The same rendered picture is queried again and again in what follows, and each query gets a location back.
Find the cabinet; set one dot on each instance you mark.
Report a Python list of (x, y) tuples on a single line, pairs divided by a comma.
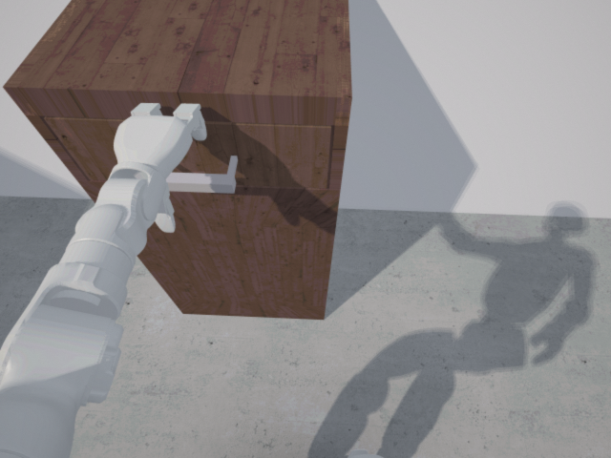
[(264, 251)]

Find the left robot upper arm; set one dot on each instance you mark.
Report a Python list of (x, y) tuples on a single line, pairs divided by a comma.
[(62, 360)]

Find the drawer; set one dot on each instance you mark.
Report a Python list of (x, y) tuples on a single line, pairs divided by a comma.
[(269, 154)]

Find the left robot hand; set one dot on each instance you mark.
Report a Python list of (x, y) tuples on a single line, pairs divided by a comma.
[(160, 142)]

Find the robot left forearm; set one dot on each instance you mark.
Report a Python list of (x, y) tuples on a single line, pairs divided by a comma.
[(91, 277)]

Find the handle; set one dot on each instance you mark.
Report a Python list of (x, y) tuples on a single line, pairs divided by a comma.
[(205, 183)]

